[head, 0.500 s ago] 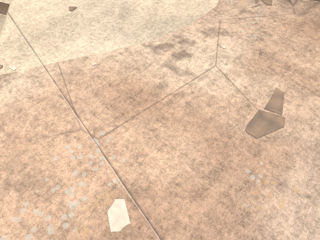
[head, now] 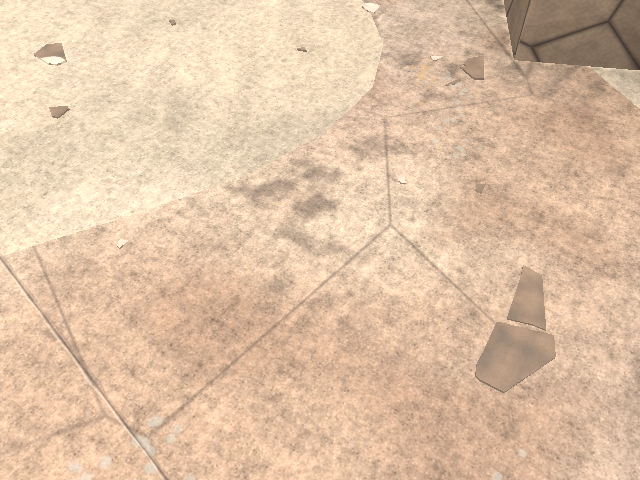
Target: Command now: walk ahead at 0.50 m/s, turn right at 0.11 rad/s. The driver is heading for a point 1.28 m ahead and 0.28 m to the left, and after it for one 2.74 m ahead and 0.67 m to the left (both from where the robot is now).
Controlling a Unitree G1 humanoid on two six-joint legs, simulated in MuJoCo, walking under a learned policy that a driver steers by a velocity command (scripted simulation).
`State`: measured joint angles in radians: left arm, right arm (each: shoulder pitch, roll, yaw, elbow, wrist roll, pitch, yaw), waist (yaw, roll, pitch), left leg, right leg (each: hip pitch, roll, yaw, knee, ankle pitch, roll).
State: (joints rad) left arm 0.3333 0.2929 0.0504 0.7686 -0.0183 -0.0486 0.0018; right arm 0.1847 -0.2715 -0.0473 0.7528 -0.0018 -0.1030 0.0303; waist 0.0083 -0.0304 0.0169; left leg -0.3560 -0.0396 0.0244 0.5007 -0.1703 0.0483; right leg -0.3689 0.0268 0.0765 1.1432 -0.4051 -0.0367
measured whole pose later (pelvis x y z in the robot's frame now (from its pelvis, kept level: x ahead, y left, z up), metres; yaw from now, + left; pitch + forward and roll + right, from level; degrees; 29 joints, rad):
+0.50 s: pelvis +0.28 -0.05 +0.00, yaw +4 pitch +2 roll +0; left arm 0.11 0.25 0.04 0.68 0.00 -0.09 -0.02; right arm 0.37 -0.30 -0.04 0.88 0.03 -0.06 0.00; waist -0.04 0.03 0.03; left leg -0.32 0.01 -0.06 1.11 -0.44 0.02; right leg -0.40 0.00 -0.06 0.52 -0.17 -0.03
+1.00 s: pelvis +0.54 +0.05 -0.01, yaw +21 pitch +1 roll -1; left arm 0.25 0.30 0.07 0.84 -0.02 -0.08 0.00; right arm 0.14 -0.30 -0.08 0.70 0.02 -0.04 0.04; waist 0.02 0.00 0.07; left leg -0.46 -0.05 0.04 0.64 -0.20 0.10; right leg -0.24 -0.05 -0.03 1.14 -0.48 0.02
